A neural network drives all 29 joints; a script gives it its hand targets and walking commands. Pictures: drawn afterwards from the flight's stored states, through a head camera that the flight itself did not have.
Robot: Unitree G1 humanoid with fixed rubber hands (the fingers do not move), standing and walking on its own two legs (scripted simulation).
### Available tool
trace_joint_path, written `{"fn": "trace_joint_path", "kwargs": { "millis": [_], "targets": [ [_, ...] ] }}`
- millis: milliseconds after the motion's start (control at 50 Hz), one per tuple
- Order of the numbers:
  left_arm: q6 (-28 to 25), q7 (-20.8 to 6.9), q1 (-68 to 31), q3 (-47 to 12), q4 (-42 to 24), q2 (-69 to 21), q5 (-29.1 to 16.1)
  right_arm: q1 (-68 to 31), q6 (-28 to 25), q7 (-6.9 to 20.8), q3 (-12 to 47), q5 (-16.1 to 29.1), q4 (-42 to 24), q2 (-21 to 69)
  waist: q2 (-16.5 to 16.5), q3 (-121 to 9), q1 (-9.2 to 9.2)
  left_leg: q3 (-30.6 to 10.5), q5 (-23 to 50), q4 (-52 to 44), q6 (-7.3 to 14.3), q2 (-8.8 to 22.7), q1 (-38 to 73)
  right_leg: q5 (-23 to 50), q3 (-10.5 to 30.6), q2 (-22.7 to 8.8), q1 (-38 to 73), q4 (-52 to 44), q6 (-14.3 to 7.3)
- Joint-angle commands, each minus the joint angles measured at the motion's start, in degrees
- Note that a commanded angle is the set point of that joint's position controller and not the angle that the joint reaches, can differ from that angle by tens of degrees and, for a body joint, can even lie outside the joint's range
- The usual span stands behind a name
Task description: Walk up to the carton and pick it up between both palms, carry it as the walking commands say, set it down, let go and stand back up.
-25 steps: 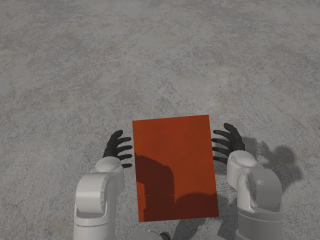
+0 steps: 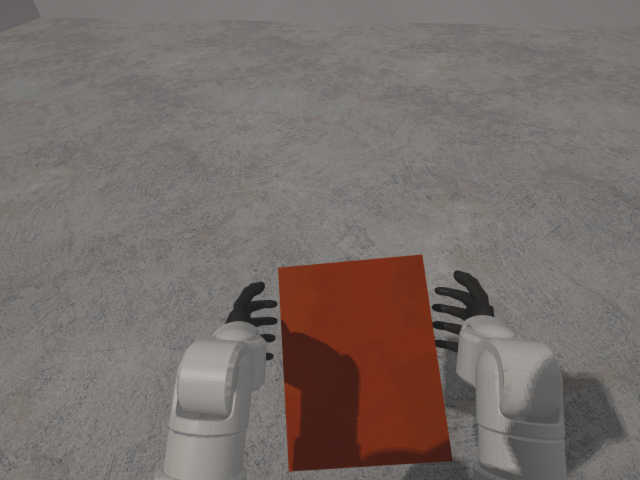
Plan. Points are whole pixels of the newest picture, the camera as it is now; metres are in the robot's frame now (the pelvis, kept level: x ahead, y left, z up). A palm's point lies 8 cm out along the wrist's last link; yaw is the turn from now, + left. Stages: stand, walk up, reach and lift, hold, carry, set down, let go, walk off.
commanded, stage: carry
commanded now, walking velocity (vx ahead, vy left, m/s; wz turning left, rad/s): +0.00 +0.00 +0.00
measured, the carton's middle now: (357, 353) +0.31 -0.01 -0.02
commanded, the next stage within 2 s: none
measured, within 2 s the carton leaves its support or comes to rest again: neither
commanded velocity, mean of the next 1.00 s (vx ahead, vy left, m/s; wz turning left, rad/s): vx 0.00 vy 0.00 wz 0.00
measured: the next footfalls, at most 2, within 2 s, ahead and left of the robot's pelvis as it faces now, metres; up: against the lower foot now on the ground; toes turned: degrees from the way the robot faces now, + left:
left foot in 0.06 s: +0.08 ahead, +0.08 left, +0.00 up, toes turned -30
right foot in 0.42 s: -0.04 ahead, -0.09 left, +0.00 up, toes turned -12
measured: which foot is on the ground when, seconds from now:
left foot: up 0.00-0.04, down 0.06-1.00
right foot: down 0.00-0.06, up 0.08-0.40, down 0.42-1.00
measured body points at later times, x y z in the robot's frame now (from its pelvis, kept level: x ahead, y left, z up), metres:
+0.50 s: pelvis -0.02 +0.04 -0.01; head +0.00 +0.03 +0.44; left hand +0.30 +0.15 +0.08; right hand +0.28 -0.12 +0.07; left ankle +0.05 +0.06 -0.74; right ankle -0.08 -0.08 -0.74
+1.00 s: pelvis -0.05 +0.00 -0.01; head -0.06 +0.00 +0.44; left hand +0.25 +0.12 +0.02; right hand +0.24 -0.16 +0.02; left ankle +0.05 +0.06 -0.74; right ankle -0.08 -0.08 -0.74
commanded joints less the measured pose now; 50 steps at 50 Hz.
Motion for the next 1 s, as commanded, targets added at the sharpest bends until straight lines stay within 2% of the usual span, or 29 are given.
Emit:
{"fn": "trace_joint_path", "kwargs": {
  "millis": [0, 20, 40, 60, 80, 100, 140, 160, 180, 200, 220, 300, 340, 380, 420, 440, 480, 500, 540, 580, 620, 680, 760, 820, 880, 920, 980],
  "targets": [
    [-5.11, -14.05, -33.40, -26.37, -12.68, -58.39, -21.30, -21.71, -2.28, 12.95, 29.52, 19.24, -1.56, 59.26, -6.62, -9.37, -2.54, -13.06, -8.15, 8.96, 7.98, 11.15, 10.46, -1.48, 4.60, -7.73, -11.35, 3.97, 0.78],
    [-4.85, -14.46, -35.14, -27.72, -13.23, -57.56, -22.13, -21.05, -2.89, 12.49, 27.67, 18.22, -0.91, 59.05, 4.44, -9.41, -2.61, -14.06, 1.45, -2.64, 8.59, 9.18, 6.77, -1.14, 0.43, -3.71, -5.92, 10.30, 3.67],
    [-4.64, -14.49, -35.72, -28.34, -13.71, -57.66, -22.71, -21.73, -3.30, 11.96, 26.40, 17.48, -1.88, 57.92, 12.56, -8.64, -1.68, -23.13, 15.37, -2.81, 10.43, 15.70, 8.26, -4.34, -0.18, -0.72, -10.44, 15.90, 5.35],
    [-4.13, -14.36, -33.77, -28.01, -12.02, -57.60, -22.28, -22.38, -3.06, 11.91, 25.75, 16.77, -3.60, 56.63, 12.15, -8.89, -0.70, -26.46, 8.51, -4.16, 12.12, 18.42, 9.00, -6.21, 1.81, 2.20, -13.39, 16.32, 4.55],
    [-3.87, -14.04, -30.80, -26.70, -10.01, -57.79, -21.15, -23.92, -2.88, 12.03, 26.86, 17.48, -4.64, 56.99, 10.04, -11.14, -0.58, -25.71, 9.28, -3.63, 13.41, 20.85, 14.36, -7.07, 3.95, 1.83, -16.06, 18.23, 3.73],
    [-4.07, -13.95, -29.65, -26.70, -8.95, -59.28, -20.84, -24.98, -3.31, 12.29, 27.23, 18.35, -6.01, 57.43, 7.98, -14.08, -0.67, -29.32, 7.82, -4.11, 14.98, 22.80, 17.87, -7.07, 6.36, 2.89, -17.45, 21.15, 3.02],
    [-4.70, -14.42, -29.17, -27.48, -8.09, -61.88, -21.23, -25.18, -4.16, 12.65, 27.44, 18.60, -7.30, 58.26, 3.04, -16.17, -0.32, -30.82, -5.27, -7.31, 14.23, 20.60, 14.97, -4.17, 9.87, 4.23, -15.42, 25.78, 1.48],
    [-5.22, -14.64, -29.77, -28.24, -8.84, -63.25, -21.76, -25.92, -4.68, 12.87, 28.20, 19.19, -8.74, 59.49, 1.60, -16.95, -0.05, -28.88, -11.05, -8.43, 13.42, 19.73, 13.23, -1.71, 10.46, 3.96, -13.54, 25.55, 0.63],
    [-5.80, -14.78, -30.26, -28.83, -9.37, -64.32, -22.15, -26.95, -5.20, 13.09, 29.11, 19.87, -9.66, 60.73, 1.22, -17.57, 0.21, -25.48, -12.77, -8.83, 12.36, 18.47, 12.56, 0.25, 10.44, 3.49, -12.29, 24.45, 0.06],
    [-6.48, -14.91, -30.37, -29.16, -9.88, -65.04, -22.22, -28.04, -5.72, 13.41, 30.16, 20.45, -10.39, 61.74, 1.19, -18.48, 0.37, -22.08, -10.56, -8.51, 11.50, 17.25, 13.61, 1.58, 10.16, 3.29, -11.41, 22.75, -0.29],
    [-7.12, -14.95, -30.60, -29.42, -10.77, -65.57, -22.29, -29.07, -6.20, 13.71, 31.06, 20.96, -11.22, 62.34, 1.39, -19.47, 0.34, -20.37, -6.96, -7.70, 11.22, 16.48, 15.42, 2.09, 10.06, 3.55, -11.04, 20.72, -0.54],
    [-8.48, -14.83, -29.51, -29.45, -13.05, -65.35, -22.05, -29.09, -7.11, 14.00, 33.26, 21.74, -13.27, 62.46, 1.46, -21.46, -0.21, -21.26, 9.58, -3.84, 14.31, 16.73, 20.31, 1.78, 10.60, 3.80, -8.57, 7.56, -1.16],
    [-8.45, -14.79, -26.15, -28.13, -11.71, -64.16, -20.90, -26.50, -6.79, 13.82, 33.44, 20.97, -12.04, 61.37, -0.72, -23.42, 0.23, -20.36, 16.15, -1.29, 14.40, 16.30, 20.85, 8.53, 11.56, 2.21, -3.53, -0.34, -1.25],
    [-8.75, -15.02, -22.94, -25.40, -6.72, -60.90, -19.08, -23.16, -6.97, 13.96, 31.96, 18.62, -7.29, 59.30, -3.71, -26.35, 0.51, -19.39, 22.38, 1.47, 14.15, 15.17, 20.37, 14.79, 13.60, 0.60, 2.00, 0.93, -1.88],
    [-9.48, -15.59, -21.74, -23.92, -3.43, -58.41, -18.02, -21.91, -7.89, 14.08, 30.93, 16.87, -4.22, 58.01, -6.44, -26.95, 0.51, -18.42, 25.37, 2.93, 14.28, 13.98, 17.91, 24.87, 14.57, -1.19, 5.91, 4.20, -2.25],
    [-9.53, -15.70, -22.19, -26.08, -8.09, -60.87, -19.24, -23.14, -7.44, 14.08, 33.53, 18.65, -9.82, 58.73, -8.92, -26.43, -0.01, -16.82, 24.73, 1.33, 13.71, 13.17, 17.92, 24.11, 13.82, -2.49, 4.60, 6.82, -1.57],
    [-9.61, -16.15, -21.93, -25.15, -4.44, -60.13, -18.13, -24.42, -7.56, 14.55, 32.17, 17.71, -6.61, 58.32, -7.63, -22.87, 0.14, -17.34, 22.16, 1.22, 13.76, 13.48, 18.84, 17.94, 13.15, -0.72, -0.69, 5.69, -1.30],
    [-9.80, -16.38, -22.96, -24.02, -1.85, -59.22, -17.50, -25.14, -7.98, 14.67, 30.81, 16.75, -3.42, 58.21, -5.37, -20.88, 0.23, -18.12, 18.63, 0.81, 14.04, 13.55, 18.07, 14.57, 13.16, 0.05, -2.59, 4.48, -1.55],
    [-10.41, -16.63, -24.11, -23.08, 0.81, -58.02, -16.68, -25.54, -8.86, 14.82, 29.40, 15.53, -0.31, 57.34, -3.08, -16.99, 0.39, -19.36, 9.77, -1.47, 14.20, 13.46, 15.76, 9.80, 13.59, 0.63, -5.14, 3.65, -1.99],
    [-11.26, -16.96, -26.67, -23.62, 1.19, -57.85, -17.01, -25.77, -9.71, 15.11, 28.55, 14.97, 1.80, 57.36, -2.75, -14.04, 0.37, -20.00, 1.91, -3.86, 13.76, 13.32, 12.99, 8.22, 13.74, 0.66, -5.77, 3.66, -2.12],
    [-12.44, -17.39, -29.10, -23.26, 3.21, -57.76, -16.84, -26.14, -10.89, 15.45, 26.83, 14.04, 5.33, 57.32, -3.00, -12.58, 0.29, -19.87, -3.01, -5.10, 13.50, 13.01, 11.16, 7.63, 13.96, 0.53, -5.81, 3.27, -2.31],
    [-15.89, -18.30, -29.66, -19.46, 12.00, -55.15, -13.90, -26.32, -14.47, 16.38, 22.15, 10.87, 14.54, 54.42, -3.25, -12.53, 0.29, -19.54, -7.37, -5.74, 13.35, 12.97, 10.97, 6.16, 14.55, 0.73, -6.15, 2.94, -2.89],
    [-22.29, -19.83, -33.48, -19.09, 14.04, -55.32, -13.19, -31.61, -20.98, 18.04, 21.30, 11.03, 15.23, 53.52, -2.96, -13.52, 0.13, -18.68, -10.46, -6.01, 12.83, 12.90, 10.66, 5.32, 14.82, 1.02, -5.54, 2.90, -3.38],
    [-25.65, -19.83, -35.92, -19.49, 9.84, -55.45, -14.22, -34.57, -24.06, 17.97, 22.60, 12.95, 11.44, 53.64, -3.11, -14.96, 0.02, -17.11, -11.10, -4.95, 12.64, 12.32, 10.10, 4.88, 15.21, 0.19, -4.57, 1.95, -3.45],
    [-27.99, -19.45, -33.99, -17.02, 12.88, -51.77, -11.96, -34.56, -26.18, 17.80, 21.68, 11.85, 13.45, 50.31, -4.97, -16.76, -0.04, -15.63, -8.57, -2.57, 12.90, 11.89, 10.49, 5.83, 16.12, -0.83, -3.74, 0.70, -3.83],
    [-29.30, -19.24, -32.41, -17.31, 12.07, -50.59, -11.65, -33.88, -27.33, 17.76, 22.80, 12.18, 11.95, 49.27, -6.05, -17.67, -0.17, -14.80, -6.12, -1.04, 13.10, 11.72, 10.91, 7.35, 16.54, -1.52, -3.28, 0.17, -4.10],
    [-30.09, -19.21, -30.35, -17.79, 12.89, -49.63, -11.14, -31.78, -27.99, 17.86, 23.45, 11.91, 12.68, 48.51, -5.93, -17.99, -0.34, -13.78, -2.94, 0.55, 13.37, 11.65, 11.20, 10.50, 16.77, -2.24, -3.24, -0.35, -4.45]
  ]
}}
